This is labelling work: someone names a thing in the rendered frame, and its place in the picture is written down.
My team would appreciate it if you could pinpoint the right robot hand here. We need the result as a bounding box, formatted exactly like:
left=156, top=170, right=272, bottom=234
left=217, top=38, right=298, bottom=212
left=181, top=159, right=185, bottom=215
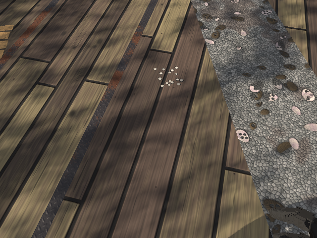
left=269, top=206, right=317, bottom=238

